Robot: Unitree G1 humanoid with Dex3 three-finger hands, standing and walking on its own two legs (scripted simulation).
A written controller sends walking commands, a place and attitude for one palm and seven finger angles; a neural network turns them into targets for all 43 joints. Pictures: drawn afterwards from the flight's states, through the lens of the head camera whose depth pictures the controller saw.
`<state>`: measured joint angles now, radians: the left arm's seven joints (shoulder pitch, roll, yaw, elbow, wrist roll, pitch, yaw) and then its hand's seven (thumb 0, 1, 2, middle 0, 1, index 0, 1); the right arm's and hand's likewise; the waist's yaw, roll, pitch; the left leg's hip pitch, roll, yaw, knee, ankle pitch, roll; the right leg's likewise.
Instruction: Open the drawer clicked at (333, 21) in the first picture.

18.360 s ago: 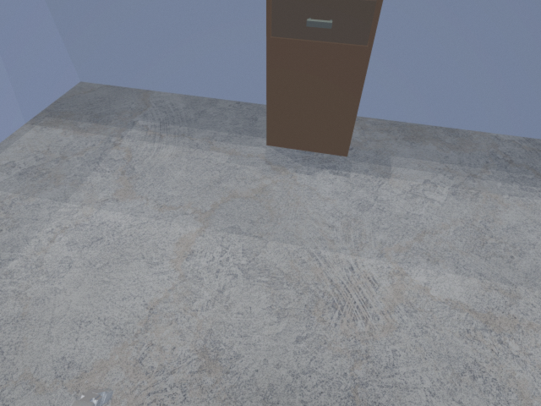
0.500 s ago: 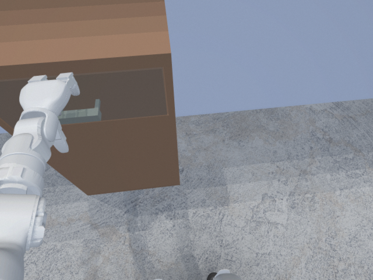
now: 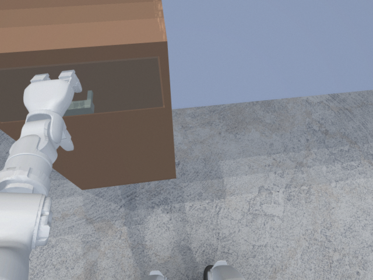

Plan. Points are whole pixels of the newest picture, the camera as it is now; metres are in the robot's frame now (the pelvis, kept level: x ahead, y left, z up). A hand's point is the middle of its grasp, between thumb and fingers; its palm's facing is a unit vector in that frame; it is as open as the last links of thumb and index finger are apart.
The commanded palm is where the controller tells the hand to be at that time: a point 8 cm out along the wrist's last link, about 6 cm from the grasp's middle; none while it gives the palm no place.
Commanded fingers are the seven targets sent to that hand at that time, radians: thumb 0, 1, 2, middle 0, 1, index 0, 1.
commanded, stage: lower the fingers behind the handle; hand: left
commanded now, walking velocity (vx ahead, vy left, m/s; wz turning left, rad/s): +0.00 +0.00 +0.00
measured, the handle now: (69, 102) +0.53 +0.27 +0.00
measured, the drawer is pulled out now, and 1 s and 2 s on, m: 0.00 0.00 0.00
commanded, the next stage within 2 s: lift the fingers back up to retry in 1.00 s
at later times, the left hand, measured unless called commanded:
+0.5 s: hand (61, 115) +0.48 +0.28 +0.02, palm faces -0.05 +0.00 -1.00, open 13.7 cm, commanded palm +0.47 +0.26 +0.04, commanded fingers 0.00 -0.50 0.30 -0.30 -1.20 -0.30 -1.20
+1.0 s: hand (60, 117) +0.48 +0.28 +0.01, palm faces -0.07 +0.01 -1.00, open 13.8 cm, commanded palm +0.47 +0.27 +0.04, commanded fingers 0.00 -0.50 0.30 -0.30 -1.20 -0.30 -1.20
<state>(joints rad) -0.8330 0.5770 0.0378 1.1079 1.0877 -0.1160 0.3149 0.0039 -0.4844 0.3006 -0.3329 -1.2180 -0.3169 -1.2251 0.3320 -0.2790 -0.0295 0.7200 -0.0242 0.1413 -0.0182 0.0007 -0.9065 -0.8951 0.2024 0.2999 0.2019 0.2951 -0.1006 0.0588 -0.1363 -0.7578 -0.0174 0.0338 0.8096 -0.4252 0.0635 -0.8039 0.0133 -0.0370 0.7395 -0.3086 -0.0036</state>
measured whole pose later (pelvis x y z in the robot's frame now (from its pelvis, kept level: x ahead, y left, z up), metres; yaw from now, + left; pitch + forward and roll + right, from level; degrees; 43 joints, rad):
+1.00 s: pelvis -0.04 +0.00 -0.03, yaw +0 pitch +25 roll -3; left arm -0.97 0.69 0.01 1.15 1.08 -0.14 0.25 0.00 -0.49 0.30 -0.28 -1.35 -0.32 -1.20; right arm 0.38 -0.29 0.00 0.68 -0.01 0.08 -0.04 0.00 -0.91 -0.90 0.20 0.30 0.20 0.30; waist -0.14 0.06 -0.14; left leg -1.01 -0.01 0.02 1.02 -0.46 0.06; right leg -1.04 0.01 -0.06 0.93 -0.33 -0.01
